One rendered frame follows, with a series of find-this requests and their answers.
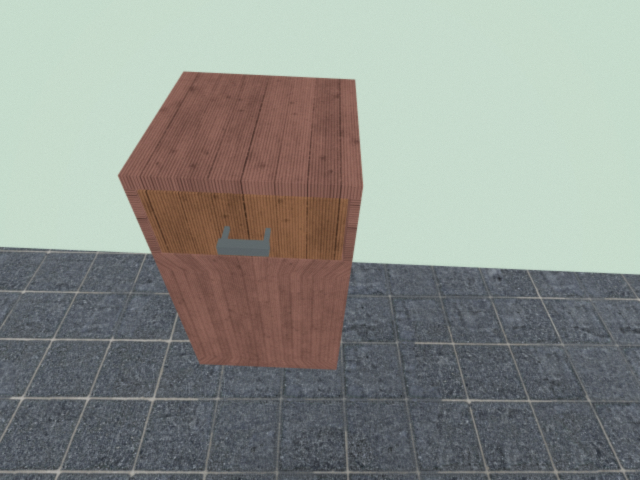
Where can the handle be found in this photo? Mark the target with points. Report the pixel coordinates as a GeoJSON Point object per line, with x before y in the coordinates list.
{"type": "Point", "coordinates": [242, 247]}

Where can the cabinet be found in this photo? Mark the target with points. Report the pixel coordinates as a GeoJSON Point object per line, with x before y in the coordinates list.
{"type": "Point", "coordinates": [260, 135]}

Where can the drawer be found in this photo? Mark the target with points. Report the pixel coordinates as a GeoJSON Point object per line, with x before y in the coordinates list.
{"type": "Point", "coordinates": [301, 227]}

